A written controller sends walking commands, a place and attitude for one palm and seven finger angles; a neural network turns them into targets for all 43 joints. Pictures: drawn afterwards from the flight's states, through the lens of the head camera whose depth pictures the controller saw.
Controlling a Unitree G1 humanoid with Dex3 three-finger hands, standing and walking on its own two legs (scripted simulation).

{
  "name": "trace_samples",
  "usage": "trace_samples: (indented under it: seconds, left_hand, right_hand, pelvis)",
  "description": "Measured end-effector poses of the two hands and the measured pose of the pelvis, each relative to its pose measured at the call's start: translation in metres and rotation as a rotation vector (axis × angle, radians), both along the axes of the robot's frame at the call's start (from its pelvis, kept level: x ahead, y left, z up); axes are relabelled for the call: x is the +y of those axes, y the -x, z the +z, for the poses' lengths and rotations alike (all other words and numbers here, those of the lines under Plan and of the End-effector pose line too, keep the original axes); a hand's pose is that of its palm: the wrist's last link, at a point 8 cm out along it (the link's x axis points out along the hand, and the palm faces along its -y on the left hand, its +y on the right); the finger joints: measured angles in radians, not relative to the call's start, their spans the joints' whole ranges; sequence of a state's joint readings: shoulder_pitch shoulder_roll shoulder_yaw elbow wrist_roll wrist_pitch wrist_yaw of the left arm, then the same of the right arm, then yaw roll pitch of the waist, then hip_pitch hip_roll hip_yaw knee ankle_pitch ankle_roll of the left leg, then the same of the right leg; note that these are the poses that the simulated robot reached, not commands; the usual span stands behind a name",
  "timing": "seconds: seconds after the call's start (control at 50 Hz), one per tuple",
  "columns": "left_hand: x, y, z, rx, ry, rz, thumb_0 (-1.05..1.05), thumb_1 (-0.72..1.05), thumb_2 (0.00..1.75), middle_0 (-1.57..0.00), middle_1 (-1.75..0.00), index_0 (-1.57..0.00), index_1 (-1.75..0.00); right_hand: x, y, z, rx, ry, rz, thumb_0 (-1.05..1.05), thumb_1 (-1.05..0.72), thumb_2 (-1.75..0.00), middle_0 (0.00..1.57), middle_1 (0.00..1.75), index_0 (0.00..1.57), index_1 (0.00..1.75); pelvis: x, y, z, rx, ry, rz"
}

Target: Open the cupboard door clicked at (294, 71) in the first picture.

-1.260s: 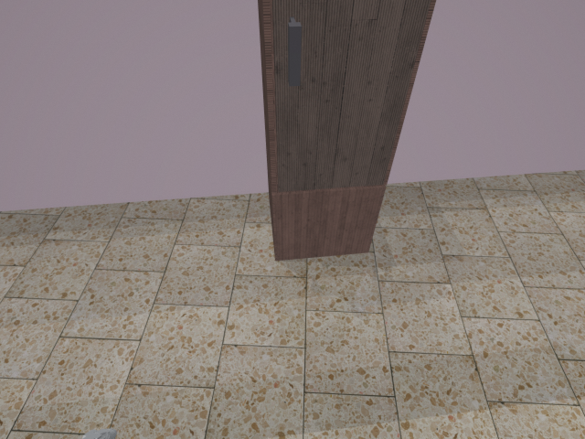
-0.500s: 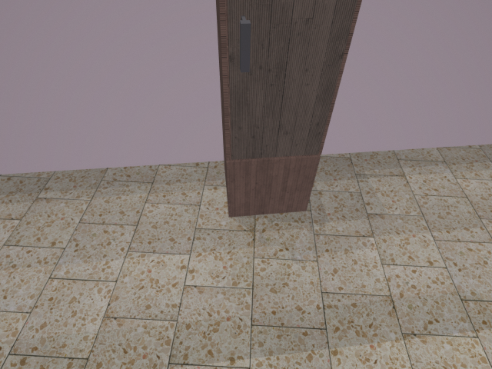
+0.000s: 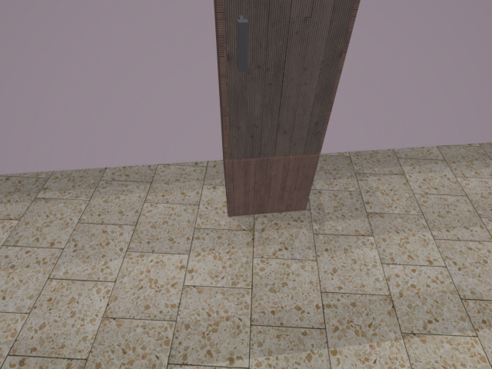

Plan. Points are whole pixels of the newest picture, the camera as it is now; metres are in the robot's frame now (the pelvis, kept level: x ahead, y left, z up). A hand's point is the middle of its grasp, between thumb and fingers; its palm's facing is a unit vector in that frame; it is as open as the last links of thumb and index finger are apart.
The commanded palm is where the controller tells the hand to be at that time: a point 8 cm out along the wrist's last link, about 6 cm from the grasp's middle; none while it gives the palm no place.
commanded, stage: look at it before walking up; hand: left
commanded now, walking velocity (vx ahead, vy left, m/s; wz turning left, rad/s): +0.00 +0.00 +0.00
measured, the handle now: (241, 43) +0.93 +0.07 +0.12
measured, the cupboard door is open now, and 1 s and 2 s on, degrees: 0 0 0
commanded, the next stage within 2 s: walk to a spot facing it in 0.28 s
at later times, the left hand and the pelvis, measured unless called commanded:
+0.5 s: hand out of the picture +0.08 +0.24 -0.16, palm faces -0.03 -0.94 -0.33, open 7.4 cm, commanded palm none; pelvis +0.01 +0.00 +0.00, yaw -2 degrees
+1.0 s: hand out of the picture +0.05 +0.15 -0.16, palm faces -0.21 -0.95 -0.24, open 7.4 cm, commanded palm none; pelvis -0.02 -0.03 -0.01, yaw -16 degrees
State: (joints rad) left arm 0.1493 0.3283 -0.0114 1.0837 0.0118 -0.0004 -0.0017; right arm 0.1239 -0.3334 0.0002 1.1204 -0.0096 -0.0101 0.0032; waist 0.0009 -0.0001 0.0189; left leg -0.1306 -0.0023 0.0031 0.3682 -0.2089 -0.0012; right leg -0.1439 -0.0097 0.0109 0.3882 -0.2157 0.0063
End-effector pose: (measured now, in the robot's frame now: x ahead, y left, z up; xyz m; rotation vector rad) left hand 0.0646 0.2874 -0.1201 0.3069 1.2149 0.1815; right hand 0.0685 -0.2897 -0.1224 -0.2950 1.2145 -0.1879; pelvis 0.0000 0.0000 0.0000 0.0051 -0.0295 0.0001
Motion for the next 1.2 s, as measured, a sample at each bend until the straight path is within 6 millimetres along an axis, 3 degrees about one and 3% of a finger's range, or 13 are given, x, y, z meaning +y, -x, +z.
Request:
trace_samples:
  seconds: [0.52,0.68,0.8,0.92,1.04,1.2]
  left_hand:
    - [-0.003,-0.007,-0.002,0.021,-0.006,-0.003,0.0,0.9,0.89,-0.2,-0.3,-0.2,-0.3]
    - [-0.032,-0.003,-0.021,0.078,0.035,-0.064,0.0,0.91,0.89,-0.2,-0.3,-0.2,-0.3]
    - [-0.068,-0.001,-0.027,0.059,0.049,-0.102,0.0,0.91,0.89,-0.2,-0.3,-0.2,-0.3]
    - [-0.09,0.01,-0.016,0.087,0.076,-0.122,0.0,0.91,0.89,-0.2,-0.3,-0.2,-0.3]
    - [-0.091,0.003,-0.012,0.097,0.086,-0.178,0.0,0.9,0.89,-0.2,-0.3,-0.2,-0.3]
    - [-0.064,-0.026,-0.017,0.072,0.079,-0.264,0.0,0.9,0.89,-0.2,-0.3,-0.2,-0.3]
  right_hand:
    - [-0.003,-0.011,0.0,-0.024,0.009,-0.02,0.0,-0.9,-0.9,0.2,0.29,0.2,0.3]
    - [0.012,0.022,-0.022,-0.039,-0.058,-0.127,0.0,-0.9,-0.9,0.2,0.29,0.2,0.3]
    - [0.007,0.058,-0.051,0.006,-0.12,-0.21,0.0,-0.9,-0.9,0.2,0.29,0.2,0.3]
    - [0.002,0.078,-0.037,0.027,-0.128,-0.269,0.0,-0.9,-0.9,0.2,0.29,0.2,0.3]
    - [-0.002,0.085,-0.021,-0.021,-0.097,-0.333,0.0,-0.9,-0.9,0.2,0.29,0.2,0.3]
    - [0.01,0.087,-0.005,-0.109,-0.038,-0.396,0.0,-0.9,-0.9,0.2,0.29,0.19,0.3]
  pelvis:
    - [-0.003,-0.006,-0.001,0.007,0.0,-0.037]
    - [-0.01,0.006,-0.015,0.006,-0.03,-0.132]
    - [-0.027,0.013,-0.029,-0.004,-0.023,-0.183]
    - [-0.032,0.02,-0.013,0.02,-0.026,-0.234]
    - [-0.027,0.024,-0.005,0.04,-0.037,-0.306]
    - [-0.001,0.027,-0.006,0.051,-0.025,-0.403]
